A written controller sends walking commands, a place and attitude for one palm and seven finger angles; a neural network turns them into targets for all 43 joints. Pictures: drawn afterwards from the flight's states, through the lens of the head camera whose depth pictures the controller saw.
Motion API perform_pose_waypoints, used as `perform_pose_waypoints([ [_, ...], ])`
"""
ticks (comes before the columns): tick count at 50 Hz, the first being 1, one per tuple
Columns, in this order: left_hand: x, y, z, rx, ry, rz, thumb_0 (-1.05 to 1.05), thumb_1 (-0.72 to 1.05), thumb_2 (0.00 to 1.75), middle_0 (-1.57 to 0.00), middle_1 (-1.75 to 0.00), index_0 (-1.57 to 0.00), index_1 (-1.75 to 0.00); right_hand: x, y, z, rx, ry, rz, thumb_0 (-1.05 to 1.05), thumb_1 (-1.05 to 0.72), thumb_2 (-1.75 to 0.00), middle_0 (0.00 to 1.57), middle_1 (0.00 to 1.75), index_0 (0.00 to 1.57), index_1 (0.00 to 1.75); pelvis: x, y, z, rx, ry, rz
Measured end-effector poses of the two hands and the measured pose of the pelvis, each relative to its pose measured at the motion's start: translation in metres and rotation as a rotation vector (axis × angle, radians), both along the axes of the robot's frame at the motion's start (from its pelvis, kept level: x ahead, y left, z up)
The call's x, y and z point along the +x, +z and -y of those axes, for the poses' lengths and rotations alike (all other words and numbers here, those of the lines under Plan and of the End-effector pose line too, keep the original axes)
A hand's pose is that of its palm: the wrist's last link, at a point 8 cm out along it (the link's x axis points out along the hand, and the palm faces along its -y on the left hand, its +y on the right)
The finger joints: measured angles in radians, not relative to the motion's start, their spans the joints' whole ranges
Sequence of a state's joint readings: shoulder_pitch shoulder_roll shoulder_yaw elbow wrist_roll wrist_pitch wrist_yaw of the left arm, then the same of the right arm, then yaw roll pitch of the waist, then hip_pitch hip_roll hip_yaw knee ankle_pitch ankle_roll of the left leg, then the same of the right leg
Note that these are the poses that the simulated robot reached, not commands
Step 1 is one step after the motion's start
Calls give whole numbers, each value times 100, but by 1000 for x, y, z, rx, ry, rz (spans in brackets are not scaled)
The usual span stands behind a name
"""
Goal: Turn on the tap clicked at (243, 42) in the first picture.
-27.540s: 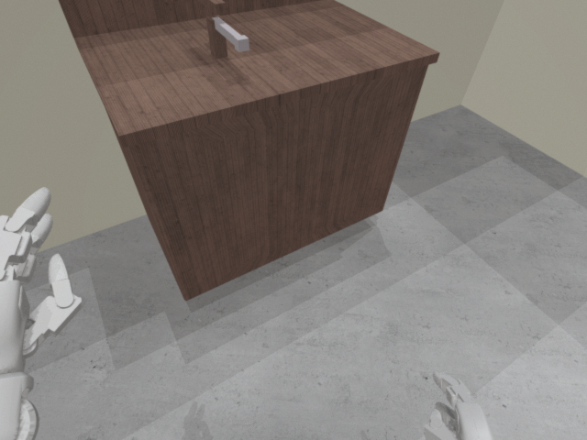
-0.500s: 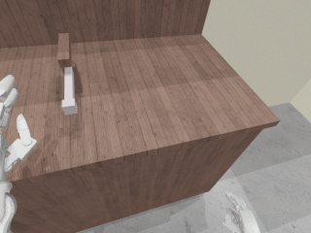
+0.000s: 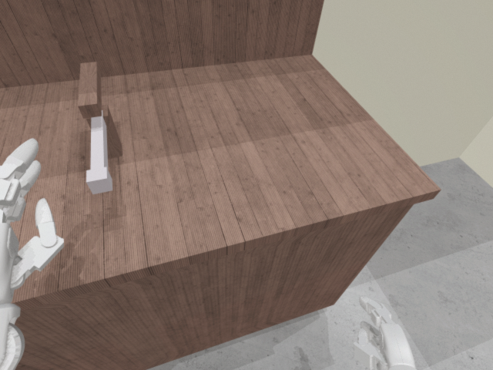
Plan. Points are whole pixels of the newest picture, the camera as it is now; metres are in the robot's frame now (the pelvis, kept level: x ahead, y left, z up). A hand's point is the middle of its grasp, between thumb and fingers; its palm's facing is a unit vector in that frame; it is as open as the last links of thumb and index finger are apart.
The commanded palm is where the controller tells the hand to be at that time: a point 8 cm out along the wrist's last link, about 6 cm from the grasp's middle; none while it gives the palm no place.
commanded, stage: look again from close up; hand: left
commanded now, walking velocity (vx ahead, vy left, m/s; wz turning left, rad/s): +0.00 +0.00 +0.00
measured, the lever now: (99, 180) +0.34 +0.26 +0.13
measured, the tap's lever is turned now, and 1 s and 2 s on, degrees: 0 0 0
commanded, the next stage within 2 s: shuffle to correct the standing spot in 0.26 s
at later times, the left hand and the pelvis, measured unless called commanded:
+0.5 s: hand (60, 243) +0.21 +0.25 +0.16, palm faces +0.39 -0.84 -0.38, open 7.4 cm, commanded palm +0.16 +0.28 +0.17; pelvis +0.00 +0.00 +0.00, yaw +0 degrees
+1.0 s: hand (120, 242) +0.23 +0.18 +0.15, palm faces +0.36 -0.85 -0.39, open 7.4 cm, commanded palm +0.17 +0.22 +0.17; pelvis +0.01 -0.06 +0.00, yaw +0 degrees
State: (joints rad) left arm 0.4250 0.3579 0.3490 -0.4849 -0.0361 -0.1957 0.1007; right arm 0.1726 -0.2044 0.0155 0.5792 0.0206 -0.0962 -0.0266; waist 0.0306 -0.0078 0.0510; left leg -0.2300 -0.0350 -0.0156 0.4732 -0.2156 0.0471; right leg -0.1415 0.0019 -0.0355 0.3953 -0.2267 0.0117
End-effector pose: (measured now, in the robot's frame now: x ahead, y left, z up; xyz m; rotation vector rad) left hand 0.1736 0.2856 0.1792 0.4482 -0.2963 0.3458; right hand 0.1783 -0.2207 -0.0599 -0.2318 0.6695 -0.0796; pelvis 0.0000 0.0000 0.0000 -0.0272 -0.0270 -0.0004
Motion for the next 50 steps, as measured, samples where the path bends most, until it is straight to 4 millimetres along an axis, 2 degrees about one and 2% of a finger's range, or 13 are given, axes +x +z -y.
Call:
perform_pose_waypoints([
  [8,-7,-12,-4,-32,37,-50,1,89,89,-21,-30,-21,-30,-10,-2,-1,6,-2,-13,1,-90,-90,20,30,20,30,-5,1,2,-1,6,1],
  [15,-7,-10,-1,-37,29,-32,1,89,89,-21,-30,-21,-30,-17,-5,1,-5,2,-38,1,-90,-90,20,30,20,30,-7,1,3,-2,8,1],
  [24,-1,-5,0,-10,17,-33,1,89,89,-21,-30,-21,-30,-14,-5,2,9,-16,-38,1,-90,-90,20,30,20,30,-3,2,4,8,2,-1],
  [31,7,-7,10,-20,18,-55,1,89,89,-21,-30,-21,-30,-9,-7,7,32,-10,-49,1,-90,-90,20,30,20,30,1,3,15,14,-1,-9],
  [37,14,-5,31,-22,-4,-56,1,89,89,-21,-30,-21,-30,-3,-8,21,44,-8,-56,1,-90,-90,20,30,20,30,4,2,31,9,2,-13],
  [50,14,-10,63,-23,13,-101,1,89,89,-21,-30,-21,-30,1,-16,72,16,-54,-59,1,-90,-90,20,30,20,30,11,-4,60,0,5,-14],
])
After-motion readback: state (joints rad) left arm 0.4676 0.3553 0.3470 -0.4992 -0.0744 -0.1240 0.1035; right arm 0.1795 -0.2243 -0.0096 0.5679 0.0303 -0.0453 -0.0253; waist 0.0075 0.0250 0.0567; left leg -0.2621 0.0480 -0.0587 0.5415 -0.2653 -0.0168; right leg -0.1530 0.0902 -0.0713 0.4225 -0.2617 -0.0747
